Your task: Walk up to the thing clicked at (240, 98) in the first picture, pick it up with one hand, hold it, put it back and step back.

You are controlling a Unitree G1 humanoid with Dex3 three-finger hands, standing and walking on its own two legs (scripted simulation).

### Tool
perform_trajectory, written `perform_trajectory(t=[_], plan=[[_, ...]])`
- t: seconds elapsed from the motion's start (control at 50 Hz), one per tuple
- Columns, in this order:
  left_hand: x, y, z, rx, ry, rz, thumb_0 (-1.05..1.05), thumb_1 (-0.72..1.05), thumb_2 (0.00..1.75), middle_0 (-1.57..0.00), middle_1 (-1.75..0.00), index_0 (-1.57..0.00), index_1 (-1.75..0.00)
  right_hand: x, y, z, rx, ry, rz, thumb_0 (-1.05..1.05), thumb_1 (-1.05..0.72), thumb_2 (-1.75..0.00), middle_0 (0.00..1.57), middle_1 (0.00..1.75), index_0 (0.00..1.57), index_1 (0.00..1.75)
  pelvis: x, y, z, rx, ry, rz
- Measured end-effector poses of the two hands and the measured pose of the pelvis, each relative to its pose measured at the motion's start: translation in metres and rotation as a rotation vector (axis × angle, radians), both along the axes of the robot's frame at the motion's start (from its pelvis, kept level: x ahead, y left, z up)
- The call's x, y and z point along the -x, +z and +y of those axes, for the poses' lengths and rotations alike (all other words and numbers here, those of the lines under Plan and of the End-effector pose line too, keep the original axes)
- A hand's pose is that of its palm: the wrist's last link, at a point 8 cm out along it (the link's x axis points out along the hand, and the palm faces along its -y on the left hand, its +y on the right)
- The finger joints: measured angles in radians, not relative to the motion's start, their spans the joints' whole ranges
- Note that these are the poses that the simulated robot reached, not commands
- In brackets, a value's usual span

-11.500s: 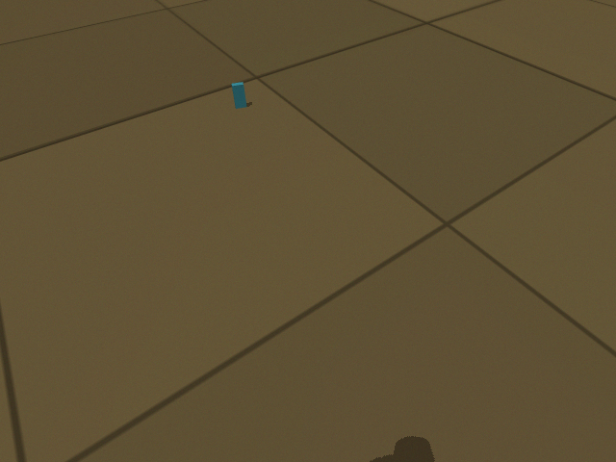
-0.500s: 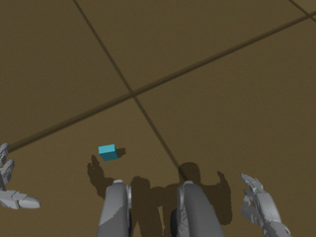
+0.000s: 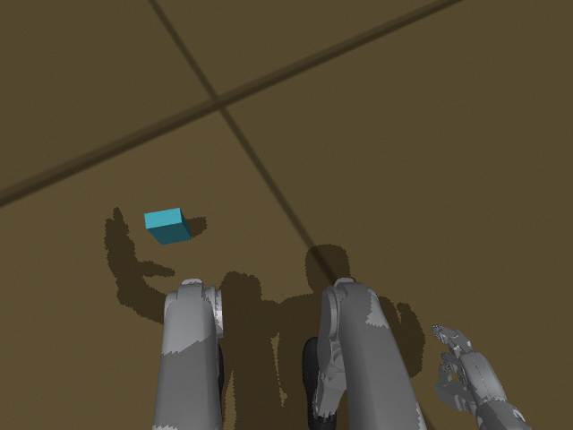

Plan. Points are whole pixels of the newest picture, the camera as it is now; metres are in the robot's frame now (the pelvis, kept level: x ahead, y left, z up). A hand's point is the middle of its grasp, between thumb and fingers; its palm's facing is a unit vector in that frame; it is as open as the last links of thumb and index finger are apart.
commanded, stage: go down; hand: left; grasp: from the side
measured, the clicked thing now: (170, 227) +0.46 +0.24 -0.38
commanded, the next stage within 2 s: approach in 1.00 s
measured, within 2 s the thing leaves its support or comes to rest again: neither
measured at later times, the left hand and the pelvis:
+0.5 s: hand out of the picture +0.36 +0.42 -0.05, palm faces +0.22 -0.97 -0.08, open 17.5 cm; pelvis -0.01 +0.01 -0.06, yaw -2 degrees
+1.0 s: hand out of the picture +0.37 +0.43 -0.07, palm faces +0.22 -0.97 -0.07, open 17.5 cm; pelvis -0.01 +0.00 -0.08, yaw -2 degrees
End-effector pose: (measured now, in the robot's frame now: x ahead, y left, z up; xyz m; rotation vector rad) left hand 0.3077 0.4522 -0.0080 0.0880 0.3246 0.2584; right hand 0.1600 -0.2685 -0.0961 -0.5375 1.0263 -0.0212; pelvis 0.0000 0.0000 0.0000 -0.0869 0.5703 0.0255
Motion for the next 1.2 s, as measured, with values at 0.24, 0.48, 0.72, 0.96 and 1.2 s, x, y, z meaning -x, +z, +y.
perform_trajectory(t=[0.24,0.48,0.72,0.96,1.2], plan=[[-0.006,-0.016,0.015,0.011,0.002,-0.052,-0.01,-0.48,0.00,-0.07,-0.01,-0.06,0.00,0.014,-0.026,-0.001,0.017,0.001,0.023,0.01,-0.92,-0.90,0.21,0.30,0.21,0.30,0.006,-0.029,0.004,0.012,-0.010,-0.003],[-0.022,-0.035,0.018,0.016,-0.027,-0.111,-0.01,-0.51,0.00,-0.07,-0.02,-0.06,-0.01,0.022,-0.051,0.002,0.026,0.018,0.045,0.01,-0.92,-0.90,0.21,0.30,0.21,0.30,0.011,-0.055,0.006,0.022,-0.017,-0.015],[-0.028,-0.041,0.021,0.015,-0.020,-0.130,-0.01,-0.54,0.01,-0.07,-0.02,-0.06,-0.02,0.034,-0.067,-0.001,0.021,0.007,0.092,0.01,-0.93,-0.90,0.21,0.30,0.21,0.30,0.010,-0.069,0.005,0.022,-0.020,-0.015],[-0.033,-0.052,0.023,0.018,-0.029,-0.161,-0.02,-0.54,0.01,-0.07,-0.03,-0.05,-0.03,0.038,-0.077,-0.004,0.034,0.020,0.117,0.01,-0.93,-0.90,0.21,0.30,0.21,0.30,0.011,-0.082,0.005,0.027,-0.023,-0.024],[-0.034,-0.061,0.028,0.029,-0.025,-0.186,-0.01,-0.55,0.01,-0.08,-0.04,-0.06,-0.04,0.038,-0.082,-0.003,0.046,0.032,0.117,0.01,-0.93,-0.90,0.21,0.30,0.21,0.30,0.012,-0.090,0.007,0.037,-0.029,-0.037]])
